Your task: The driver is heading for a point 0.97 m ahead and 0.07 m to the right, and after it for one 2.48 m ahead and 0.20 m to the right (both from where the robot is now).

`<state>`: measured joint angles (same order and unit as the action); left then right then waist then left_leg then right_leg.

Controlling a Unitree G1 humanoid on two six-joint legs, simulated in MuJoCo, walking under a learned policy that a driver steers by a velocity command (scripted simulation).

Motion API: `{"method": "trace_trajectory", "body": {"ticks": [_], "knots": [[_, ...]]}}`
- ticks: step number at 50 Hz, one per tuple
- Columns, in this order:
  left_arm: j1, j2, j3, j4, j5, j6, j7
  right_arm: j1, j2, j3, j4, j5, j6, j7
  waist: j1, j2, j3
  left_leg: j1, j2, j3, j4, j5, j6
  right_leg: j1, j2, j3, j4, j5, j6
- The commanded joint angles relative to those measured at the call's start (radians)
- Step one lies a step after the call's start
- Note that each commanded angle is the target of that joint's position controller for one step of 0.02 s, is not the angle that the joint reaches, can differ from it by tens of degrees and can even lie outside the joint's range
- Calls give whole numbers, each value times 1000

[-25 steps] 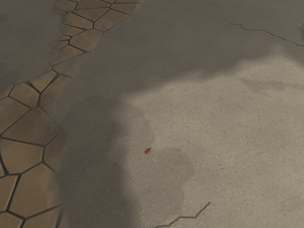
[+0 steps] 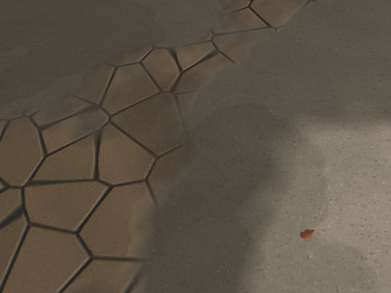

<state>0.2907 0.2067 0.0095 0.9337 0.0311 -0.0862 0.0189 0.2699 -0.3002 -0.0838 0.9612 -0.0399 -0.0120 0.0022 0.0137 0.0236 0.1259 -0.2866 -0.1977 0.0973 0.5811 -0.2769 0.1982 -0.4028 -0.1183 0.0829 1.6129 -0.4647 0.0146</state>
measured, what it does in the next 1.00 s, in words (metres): walks ahead: right foot, then left foot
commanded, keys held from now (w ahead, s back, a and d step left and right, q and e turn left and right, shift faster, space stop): w+q+shift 0.16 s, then w+shift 0.44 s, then w+e+shift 0.40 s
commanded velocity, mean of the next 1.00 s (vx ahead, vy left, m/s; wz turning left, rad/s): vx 1.00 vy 0.00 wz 0.17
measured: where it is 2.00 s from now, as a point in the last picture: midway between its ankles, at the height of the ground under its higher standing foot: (174, 108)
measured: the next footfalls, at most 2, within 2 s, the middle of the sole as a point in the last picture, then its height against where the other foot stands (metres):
right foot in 0.22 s outside the picture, level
left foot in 0.64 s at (178, 218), level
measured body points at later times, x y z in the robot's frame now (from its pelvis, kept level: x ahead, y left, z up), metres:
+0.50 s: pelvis +0.41 -0.05 +0.03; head +0.42 -0.04 +0.47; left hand +0.25 +0.17 -0.11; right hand +0.70 -0.20 -0.04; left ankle +0.52 +0.12 -0.65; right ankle +0.37 -0.21 -0.72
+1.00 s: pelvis +0.81 +0.13 +0.01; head +0.83 +0.13 +0.46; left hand +0.97 +0.39 -0.10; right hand +0.78 -0.13 -0.13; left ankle +0.64 +0.15 -0.71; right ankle +1.03 +0.06 -0.65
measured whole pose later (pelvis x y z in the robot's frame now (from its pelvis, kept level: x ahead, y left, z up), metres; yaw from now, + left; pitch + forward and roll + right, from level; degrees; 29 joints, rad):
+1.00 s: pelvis +0.81 +0.13 +0.01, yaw +6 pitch +0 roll +1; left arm 0.08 0.27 0.04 0.79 0.01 -0.02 -0.07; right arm 0.49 -0.23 -0.03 0.99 -0.02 -0.12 -0.01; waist -0.04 -0.03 0.03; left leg 0.20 -0.08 0.28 0.17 -0.39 0.04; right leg -0.79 -0.07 -0.13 0.88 0.08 -0.12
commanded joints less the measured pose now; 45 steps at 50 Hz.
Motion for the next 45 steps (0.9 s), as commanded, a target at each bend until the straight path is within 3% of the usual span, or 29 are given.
{"method": "trace_trajectory", "body": {"ticks": [1, 2, 3, 5, 7, 8, 9, 10, 11, 12, 13, 14, 15, 16, 18, 23, 25, 28, 30, 31, 32, 33, 34, 35, 36, 37, 39, 42, 45], "knots": [[-73, 181, 35, -151, 46, 4, -18, 8, -146, -19, -75, 33, -48, -29, 47, -180, 5, 36, 431, -571, -383, 154, 209, -251, -87, 51, -433, 44, 74], [-98, 155, 27, -155, 44, 11, -22, -45, -162, -19, -90, 21, -62, -26, 61, -164, 24, -129, 370, -515, -406, 140, 195, -117, -83, 24, -568, 69, 94], [-109, 138, 20, -180, 25, 11, -28, -73, -182, -24, -101, 16, -75, -19, 73, -95, 25, -233, 329, -466, -396, 196, 174, 3, -71, 7, -715, 170, 90], [-71, 136, 25, -155, -13, 8, -32, -95, -169, -33, -111, 23, -83, 4, 72, 2, -50, -287, 235, -381, -331, 181, 108, 211, -4, -46, -824, 413, 76], [-92, 157, 33, -156, -26, 1, -33, -55, -168, -39, -111, 38, -73, 15, 43, -1, -72, -209, 212, -381, -247, 178, 64, 240, 31, -75, -895, 465, 62], [-62, 162, 38, -147, -23, -3, -31, -43, -175, -43, -112, 38, -68, 16, 60, -10, -86, -182, 203, -389, -156, 228, 42, 296, 58, -78, -943, 426, 57], [72, 184, 54, -108, -15, -4, -24, -39, -187, -44, -108, 29, -67, 15, 134, -41, -160, -151, 177, -368, 23, 358, 16, 422, 108, -110, -955, 335, 49], [277, 228, 77, -57, -3, -6, -15, -72, -180, -39, -116, 23, -76, 17, 255, -93, -251, -167, 132, -319, 307, 470, -11, 577, 115, -129, -973, 222, 35], [452, 312, 94, -18, 25, -12, 0, -119, -14, 4, -159, 15, -95, 15, 299, -322, -294, -313, 35, -268, 786, 62, -41, 637, -108, 203, -1118, -152, 0], [320, 315, 81, -28, 27, -8, -8, 37, 77, 34, -222, 47, -107, 24, 82, -535, -292, -514, -7, -263, 913, -230, -33, 607, -292, 864, -1481, -361, -66], [108, 257, 81, -80, 26, -1, -18, 84, 40, 40, -181, 31, -83, 23, 1, -327, -183, -595, 116, -241, 992, -134, -22, 488, -319, 929, -1481, -674, -159], [4, 204, 79, -115, 14, 1, -24, 37, -6, 33, -178, 9, -67, 33, 0, -150, -109, -565, 170, -221, 928, -57, -39, 362, -273, 742, -1433, -551, -167], [-8, 183, 77, -97, 18, -1, -28, 0, -8, 31, -188, -2, -60, 42, -10, -87, -72, -511, 197, -230, 856, -41, -53, 262, -214, 565, -1403, -377, -150], [22, 155, 66, -67, 15, -7, -26, -51, 0, 33, -213, -11, -52, 50, -13, -94, -62, -472, 213, -246, 800, -39, -64, 205, -161, 427, -1401, -251, -127], [57, 133, 60, -18, 1, -26, -23, -93, 14, 42, -245, -7, -35, 63, -23, -145, -48, -472, 217, -260, 710, 46, -87, 179, -114, 276, -1427, -91, -119], [80, 174, 72, -9, -15, -55, -27, -295, -39, 53, -339, 6, -38, 69, -21, -81, -23, -440, 247, -168, 315, 216, -133, 205, -108, 41, -1585, 166, -163], [96, 181, 74, -7, -23, -55, -30, -345, -26, 64, -349, 12, -40, 80, -6, -80, -18, -302, 263, -77, 156, 276, -122, 201, -96, -48, -1654, 275, -150], [163, 205, 76, 20, -26, -42, -34, -365, -32, 67, -343, 6, -40, 73, 10, -87, -11, -253, 247, -20, 34, 235, -82, 373, -119, -112, -1607, 572, -146], [180, 252, 82, 31, -16, -27, -25, -268, -59, 53, -314, -1, -44, 54, -44, -131, -102, -130, 173, 20, 0, 122, -50, 489, -135, -157, -1371, 1102, -129], [180, 264, 83, 32, -14, -14, -19, -95, -85, 37, -261, -1, -52, 44, -125, -133, -196, 80, 138, 22, -31, 94, -36, 447, -126, -167, -1145, 1225, -120], [150, 251, 77, 16, -14, -9, -17, 135, -133, 12, -184, -8, -59, 29, -228, -97, -309, 383, 184, -44, -34, 70, -25, 262, -79, -161, -847, 1065, -109], [197, 105, 43, -34, -22, -9, -32, 239, -241, -13, -165, -39, -66, 9, -197, 144, -454, 674, 476, -412, -80, -346, -14, -57, 30, -136, -453, 399, -111], [237, 92, 42, -64, -54, -22, -35, 231, -278, -24, -176, -22, -62, 11, -153, 297, -570, 733, 623, -875, -326, -654, -2, -271, 142, -13, -225, -2, -122], [123, 167, 62, -72, -48, -19, -25, 140, -209, -15, -169, -22, -64, 11, -136, 143, -375, 593, 589, -777, -362, -597, -31, -381, 81, 11, -165, 115, -141], [62, 162, 60, -81, -43, -21, -29, 71, -139, 1, -171, -15, -76, 12, -107, 36, -228, 421, 562, -597, -351, -397, -47, -376, 33, 2, -226, 221, -139], [61, 139, 56, -67, -38, -14, -38, 28, -105, 8, -162, -12, -85, 15, -65, 2, -168, 292, 513, -471, -374, -231, -74, -310, 1, 0, -285, 267, -129], [93, 96, 50, -50, -13, 22, -61, 20, -49, 25, -135, 6, -100, 9, -12, 54, -123, 176, 452, -287, -416, -74, -113, -243, -32, -5, -330, 304, -108], [-16, 75, 49, -94, -20, 61, -78, 62, -16, 32, -91, 28, -120, 9, -1, 27, -55, 181, 419, -100, -457, 164, -163, -336, -41, -34, -359, 372, -92], [-159, 61, 33, -154, -28, 60, -86, 100, -1, 39, -65, 22, -133, 9, -12, 31, -4, 171, 357, 73, -474, 451, -188, -350, -3, -123, -507, 513, -101]]}}
Velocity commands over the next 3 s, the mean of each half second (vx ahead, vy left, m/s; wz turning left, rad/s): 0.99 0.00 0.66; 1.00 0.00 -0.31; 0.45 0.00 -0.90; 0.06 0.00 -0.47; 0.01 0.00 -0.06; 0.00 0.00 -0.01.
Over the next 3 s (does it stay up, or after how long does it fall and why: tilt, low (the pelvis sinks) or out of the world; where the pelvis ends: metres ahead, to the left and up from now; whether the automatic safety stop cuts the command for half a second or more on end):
stays up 1.19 0.21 0.02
